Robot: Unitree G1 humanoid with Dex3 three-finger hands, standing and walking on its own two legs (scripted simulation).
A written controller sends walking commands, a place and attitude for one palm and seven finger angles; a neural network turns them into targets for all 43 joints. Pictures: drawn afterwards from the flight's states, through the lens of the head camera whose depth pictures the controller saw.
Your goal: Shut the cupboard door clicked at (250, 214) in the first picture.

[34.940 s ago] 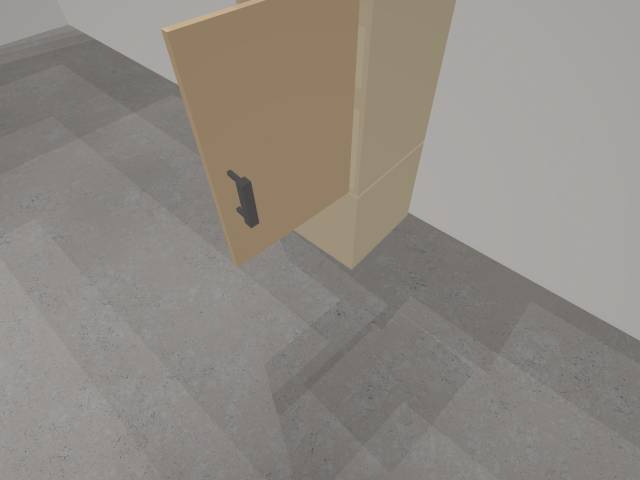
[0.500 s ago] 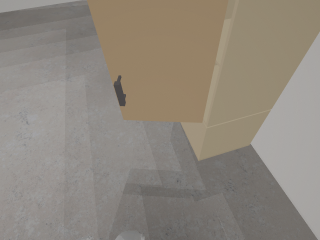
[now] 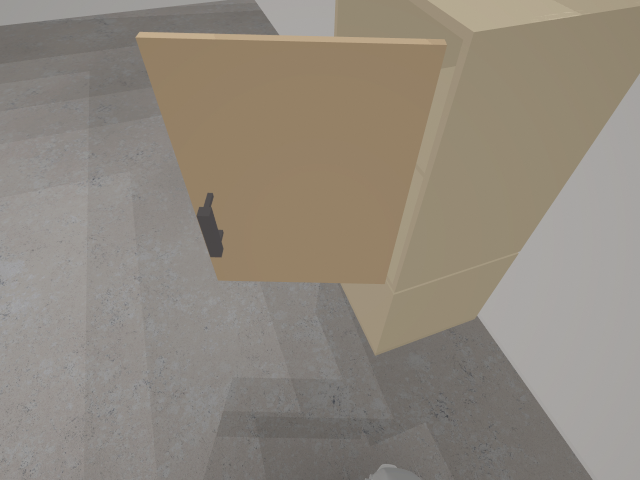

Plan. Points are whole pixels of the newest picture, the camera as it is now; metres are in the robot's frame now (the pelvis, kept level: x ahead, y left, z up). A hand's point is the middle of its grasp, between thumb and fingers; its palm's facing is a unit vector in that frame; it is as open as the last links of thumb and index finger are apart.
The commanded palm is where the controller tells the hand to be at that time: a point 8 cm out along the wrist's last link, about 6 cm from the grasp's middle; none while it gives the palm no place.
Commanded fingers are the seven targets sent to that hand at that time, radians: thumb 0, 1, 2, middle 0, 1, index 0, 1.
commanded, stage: take the last steps up to it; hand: left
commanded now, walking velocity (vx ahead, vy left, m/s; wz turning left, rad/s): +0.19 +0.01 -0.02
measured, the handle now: (213, 225) +0.58 +0.23 -0.11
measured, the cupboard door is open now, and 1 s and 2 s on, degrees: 69 69 69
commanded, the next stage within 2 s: come to a stop and stand still in 0.12 s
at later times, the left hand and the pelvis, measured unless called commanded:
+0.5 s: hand out of the picture +0.13 +0.14 -0.18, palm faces +0.10 -0.98 -0.20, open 7.3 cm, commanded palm none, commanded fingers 0.00 0.90 0.90 -0.20 -0.30 -0.20 -0.30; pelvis +0.12 -0.03 +0.00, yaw +2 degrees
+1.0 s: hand out of the picture +0.12 +0.15 -0.17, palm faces +0.04 -0.97 -0.25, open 7.4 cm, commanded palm none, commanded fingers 0.00 0.90 0.90 -0.20 -0.30 -0.20 -0.30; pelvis +0.07 -0.05 -0.01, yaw +2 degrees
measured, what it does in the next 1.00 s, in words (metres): steps on the spot: right foot, then left foot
